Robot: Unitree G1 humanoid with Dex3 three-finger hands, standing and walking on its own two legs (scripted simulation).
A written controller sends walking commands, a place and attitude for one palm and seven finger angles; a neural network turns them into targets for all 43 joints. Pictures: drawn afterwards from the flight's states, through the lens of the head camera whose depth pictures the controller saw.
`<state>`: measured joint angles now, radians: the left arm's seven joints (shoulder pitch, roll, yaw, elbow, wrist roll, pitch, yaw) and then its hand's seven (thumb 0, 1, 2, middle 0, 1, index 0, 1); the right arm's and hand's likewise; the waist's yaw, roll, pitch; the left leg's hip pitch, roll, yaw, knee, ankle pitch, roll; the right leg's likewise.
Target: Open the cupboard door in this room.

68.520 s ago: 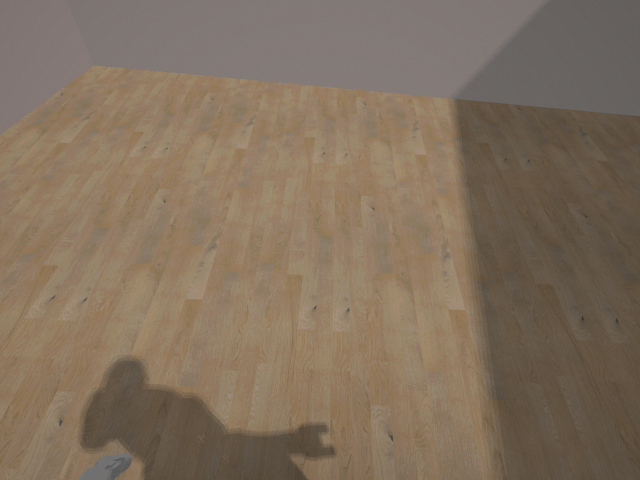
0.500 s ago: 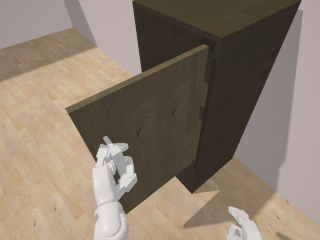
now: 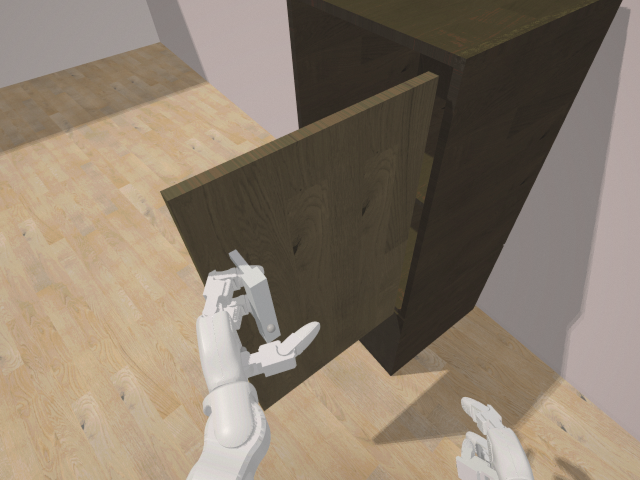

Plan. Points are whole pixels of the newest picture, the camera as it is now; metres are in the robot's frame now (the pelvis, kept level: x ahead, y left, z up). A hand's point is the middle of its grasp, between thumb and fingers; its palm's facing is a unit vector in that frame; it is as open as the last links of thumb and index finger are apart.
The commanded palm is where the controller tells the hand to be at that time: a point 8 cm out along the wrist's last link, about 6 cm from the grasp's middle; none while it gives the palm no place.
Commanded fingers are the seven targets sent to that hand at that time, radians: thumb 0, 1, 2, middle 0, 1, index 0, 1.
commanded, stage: open thumb and fingers to let go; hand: left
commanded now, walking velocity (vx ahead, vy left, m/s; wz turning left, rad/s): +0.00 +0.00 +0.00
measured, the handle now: (254, 297) +0.32 +0.10 +0.07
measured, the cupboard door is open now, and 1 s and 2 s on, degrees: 91 92 91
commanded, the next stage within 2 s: slide the hand sideways off the handle in 0.40 s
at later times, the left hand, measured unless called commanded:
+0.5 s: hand (269, 315) +0.30 +0.08 +0.07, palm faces +0.28 -0.96 -0.03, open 14.9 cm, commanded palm +0.25 +0.11 +0.07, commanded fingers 0.00 -0.50 0.30 -0.15 -0.30 -0.15 -0.30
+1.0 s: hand (271, 355) +0.25 +0.07 +0.07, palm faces -0.13 -0.99 +0.00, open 16.1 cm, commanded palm +0.21 +0.14 +0.07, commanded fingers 0.00 -0.50 0.30 -0.15 -0.30 -0.15 -0.30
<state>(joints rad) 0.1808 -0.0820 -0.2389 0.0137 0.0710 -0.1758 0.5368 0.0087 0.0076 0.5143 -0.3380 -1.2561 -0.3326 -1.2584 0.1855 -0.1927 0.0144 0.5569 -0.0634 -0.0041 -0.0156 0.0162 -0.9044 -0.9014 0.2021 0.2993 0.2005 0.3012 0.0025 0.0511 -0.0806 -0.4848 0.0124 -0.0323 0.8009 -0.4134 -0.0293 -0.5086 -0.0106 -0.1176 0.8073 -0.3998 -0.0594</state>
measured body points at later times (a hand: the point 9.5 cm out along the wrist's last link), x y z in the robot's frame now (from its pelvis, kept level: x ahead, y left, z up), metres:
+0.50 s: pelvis -0.01 +0.03 -0.01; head +0.01 +0.02 +0.44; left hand +0.27 +0.13 +0.08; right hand +0.17 -0.18 -0.10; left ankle +0.00 +0.14 -0.70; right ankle +0.01 -0.08 -0.70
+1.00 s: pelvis +0.00 +0.04 +0.00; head +0.02 +0.02 +0.44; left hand +0.25 +0.13 +0.07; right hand +0.17 -0.18 -0.08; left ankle +0.00 +0.14 -0.70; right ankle +0.01 -0.08 -0.70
